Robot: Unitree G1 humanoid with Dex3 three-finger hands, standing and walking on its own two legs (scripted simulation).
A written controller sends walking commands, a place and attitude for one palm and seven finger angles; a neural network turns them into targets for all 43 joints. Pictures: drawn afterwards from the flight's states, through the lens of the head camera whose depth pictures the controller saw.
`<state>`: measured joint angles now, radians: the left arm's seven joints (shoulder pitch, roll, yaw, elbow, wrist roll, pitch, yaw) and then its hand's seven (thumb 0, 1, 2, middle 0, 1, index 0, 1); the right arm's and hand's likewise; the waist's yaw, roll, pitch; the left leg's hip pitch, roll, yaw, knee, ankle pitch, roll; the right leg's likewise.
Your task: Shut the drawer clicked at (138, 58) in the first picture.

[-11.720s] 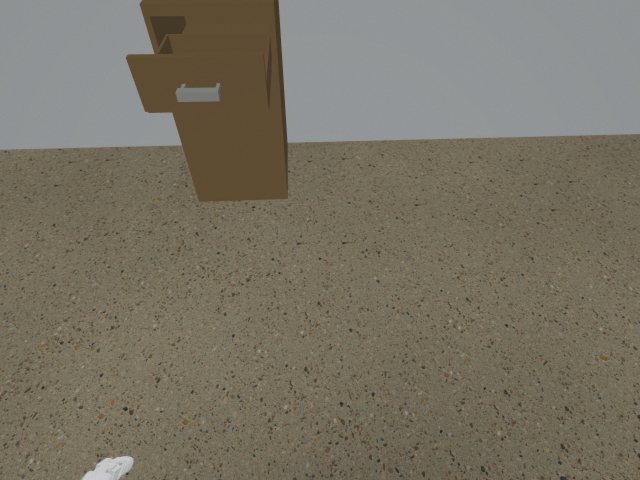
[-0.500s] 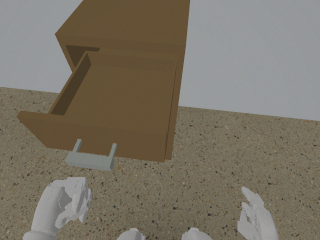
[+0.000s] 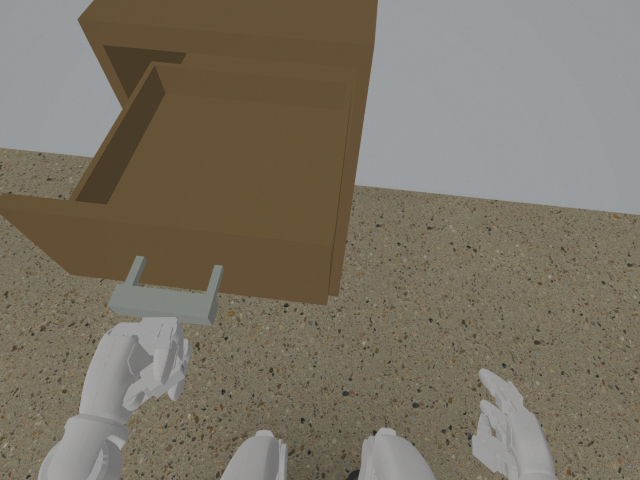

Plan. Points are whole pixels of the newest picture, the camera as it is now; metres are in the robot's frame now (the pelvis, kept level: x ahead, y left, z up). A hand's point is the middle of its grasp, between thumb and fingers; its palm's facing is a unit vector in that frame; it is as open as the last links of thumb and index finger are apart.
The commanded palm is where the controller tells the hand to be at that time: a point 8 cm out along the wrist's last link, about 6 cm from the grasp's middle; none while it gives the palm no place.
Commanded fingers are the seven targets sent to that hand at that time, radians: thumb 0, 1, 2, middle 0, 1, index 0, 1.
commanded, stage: bring the fist close to the handle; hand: left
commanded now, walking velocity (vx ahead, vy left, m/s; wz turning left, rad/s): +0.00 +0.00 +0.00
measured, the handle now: (171, 286) +0.33 +0.20 +0.04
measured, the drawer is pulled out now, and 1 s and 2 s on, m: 0.30 0.26 0.15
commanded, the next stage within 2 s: push the drawer shut in 0.32 s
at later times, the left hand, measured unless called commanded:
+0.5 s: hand (179, 367) +0.24 +0.17 +0.04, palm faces -0.10 -0.99 -0.05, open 3.2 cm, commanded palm +0.23 +0.22 +0.04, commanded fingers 0.00 0.90 0.90 -1.40 -1.60 -1.40 -1.60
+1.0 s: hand (188, 331) +0.28 +0.17 +0.03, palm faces -0.13 -0.99 -0.06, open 2.8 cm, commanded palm +0.29 +0.22 +0.04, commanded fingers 0.00 0.90 0.90 -1.40 -1.60 -1.40 -1.60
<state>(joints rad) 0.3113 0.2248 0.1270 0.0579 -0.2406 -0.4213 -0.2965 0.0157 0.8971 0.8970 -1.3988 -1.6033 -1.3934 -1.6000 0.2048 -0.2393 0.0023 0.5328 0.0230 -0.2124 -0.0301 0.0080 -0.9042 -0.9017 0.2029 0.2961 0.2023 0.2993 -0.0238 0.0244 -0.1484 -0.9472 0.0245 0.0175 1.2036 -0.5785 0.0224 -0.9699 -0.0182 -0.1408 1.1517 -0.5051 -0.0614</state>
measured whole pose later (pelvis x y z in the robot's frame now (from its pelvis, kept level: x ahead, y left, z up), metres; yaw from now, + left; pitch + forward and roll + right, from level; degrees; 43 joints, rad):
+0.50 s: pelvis +0.00 +0.01 +0.00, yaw +0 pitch +19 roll -2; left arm 0.32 0.23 0.08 0.01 -0.21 -0.40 -0.23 0.02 0.90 0.90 -1.40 -1.60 -1.39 -1.60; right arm 0.22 -0.24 0.02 0.48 0.02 -0.17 -0.03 0.01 -0.90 -0.90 0.20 0.30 0.20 0.30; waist -0.03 0.03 -0.16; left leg -0.96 0.02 0.02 1.21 -0.58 0.03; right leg -0.98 -0.02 -0.14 1.15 -0.50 -0.05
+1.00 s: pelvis -0.01 +0.01 +0.00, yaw +1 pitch +19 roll -2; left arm 0.04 0.26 0.07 0.21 -0.20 -0.37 -0.24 -0.05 0.82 0.97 -1.40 -1.60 -1.40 -1.60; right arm 0.21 -0.26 0.04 0.55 0.03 -0.17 -0.05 0.01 -0.90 -0.90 0.20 0.30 0.20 0.30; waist -0.02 0.03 -0.14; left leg -0.99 0.01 0.00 1.22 -0.55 0.04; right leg -1.00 -0.04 -0.15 1.15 -0.48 -0.05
